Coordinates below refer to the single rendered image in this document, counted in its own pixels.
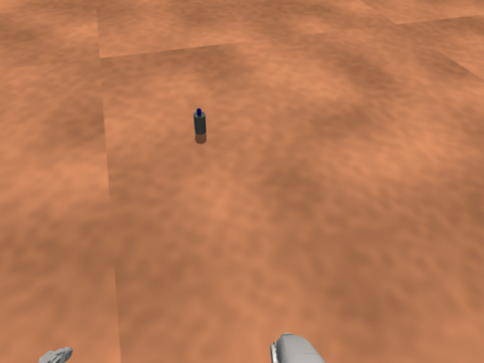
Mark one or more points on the bottle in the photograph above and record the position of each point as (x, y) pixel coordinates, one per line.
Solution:
(199, 122)

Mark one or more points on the left robot hand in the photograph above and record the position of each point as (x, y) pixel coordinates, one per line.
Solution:
(58, 356)

